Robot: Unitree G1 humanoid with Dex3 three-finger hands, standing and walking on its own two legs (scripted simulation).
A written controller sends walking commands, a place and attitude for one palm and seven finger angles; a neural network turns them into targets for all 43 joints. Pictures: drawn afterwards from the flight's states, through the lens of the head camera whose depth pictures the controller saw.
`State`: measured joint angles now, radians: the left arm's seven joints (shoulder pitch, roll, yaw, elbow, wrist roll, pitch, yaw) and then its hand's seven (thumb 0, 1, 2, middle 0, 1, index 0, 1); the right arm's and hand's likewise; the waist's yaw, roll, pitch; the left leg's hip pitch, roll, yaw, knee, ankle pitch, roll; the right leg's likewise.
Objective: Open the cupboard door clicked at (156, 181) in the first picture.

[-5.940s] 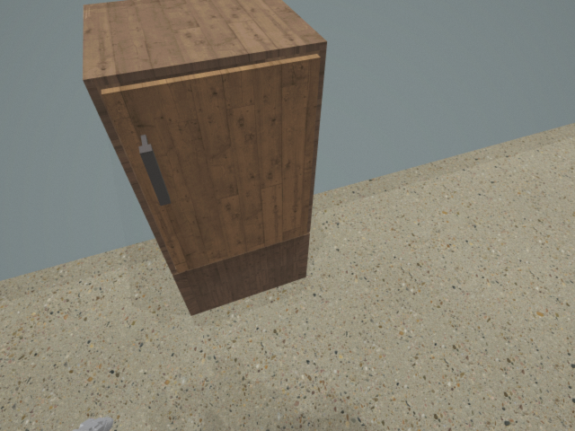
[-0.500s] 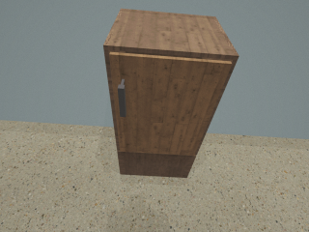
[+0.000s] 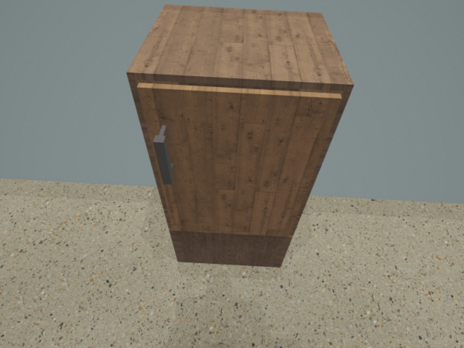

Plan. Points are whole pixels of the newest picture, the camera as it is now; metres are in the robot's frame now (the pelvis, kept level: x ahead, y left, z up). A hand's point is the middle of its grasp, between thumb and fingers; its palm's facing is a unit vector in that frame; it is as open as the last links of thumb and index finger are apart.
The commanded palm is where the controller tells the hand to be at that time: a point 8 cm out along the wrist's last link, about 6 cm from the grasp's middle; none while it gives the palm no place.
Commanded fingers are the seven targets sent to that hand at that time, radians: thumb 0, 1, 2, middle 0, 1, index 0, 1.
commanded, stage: come to a stop and stand still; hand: left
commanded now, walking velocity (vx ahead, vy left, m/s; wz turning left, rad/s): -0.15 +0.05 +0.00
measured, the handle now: (165, 155) +0.54 +0.20 -0.02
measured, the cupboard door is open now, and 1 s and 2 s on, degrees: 0 0 0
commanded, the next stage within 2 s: look again from close up in 0.66 s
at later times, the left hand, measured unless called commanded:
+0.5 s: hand out of the picture +0.01 +0.20 -0.18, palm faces +0.00 -0.97 -0.23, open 7.4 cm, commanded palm none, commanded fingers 0.00 0.90 0.90 -0.20 -0.30 -0.20 -0.30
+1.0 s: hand out of the picture +0.02 +0.18 -0.18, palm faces -0.03 -0.99 -0.16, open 7.4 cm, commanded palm none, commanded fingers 0.00 0.90 0.90 -0.20 -0.30 -0.20 -0.30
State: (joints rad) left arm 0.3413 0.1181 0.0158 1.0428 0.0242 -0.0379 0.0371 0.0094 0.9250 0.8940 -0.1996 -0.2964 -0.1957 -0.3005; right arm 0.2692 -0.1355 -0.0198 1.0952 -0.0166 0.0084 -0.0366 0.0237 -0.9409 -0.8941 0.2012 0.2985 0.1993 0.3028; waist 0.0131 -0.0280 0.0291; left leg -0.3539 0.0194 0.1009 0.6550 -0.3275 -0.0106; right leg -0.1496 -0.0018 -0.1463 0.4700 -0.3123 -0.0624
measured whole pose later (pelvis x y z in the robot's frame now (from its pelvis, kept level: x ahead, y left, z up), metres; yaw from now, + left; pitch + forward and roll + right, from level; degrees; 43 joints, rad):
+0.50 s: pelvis -0.01 +0.02 -0.01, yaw -1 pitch -2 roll -1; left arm 0.33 0.16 0.01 0.97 0.02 0.01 0.05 0.01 0.91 0.89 -0.20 -0.30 -0.20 -0.30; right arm 0.24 -0.17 -0.03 0.94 -0.03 0.02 -0.01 0.00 -0.94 -0.89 0.20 0.30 0.20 0.30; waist -0.02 0.03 0.02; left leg -0.34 0.01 0.10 0.61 -0.24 0.06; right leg -0.20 0.01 -0.13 0.60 -0.36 -0.05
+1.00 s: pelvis +0.01 +0.02 +0.00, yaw -2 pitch +0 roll +0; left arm 0.31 0.15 -0.02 1.06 0.01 -0.01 0.04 0.01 0.91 0.89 -0.20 -0.30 -0.20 -0.30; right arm 0.28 -0.15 0.02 1.10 -0.02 -0.01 -0.02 0.02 -0.92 -0.89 0.20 0.30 0.20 0.30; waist 0.00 -0.03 0.03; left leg -0.27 -0.01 0.13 0.48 -0.21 0.07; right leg -0.15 -0.01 -0.11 0.48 -0.33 -0.03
